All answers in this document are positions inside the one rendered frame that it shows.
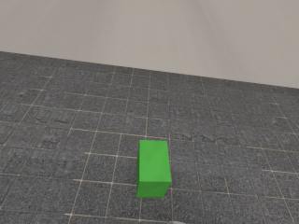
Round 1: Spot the carton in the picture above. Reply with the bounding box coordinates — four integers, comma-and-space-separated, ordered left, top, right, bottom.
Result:
136, 140, 172, 198

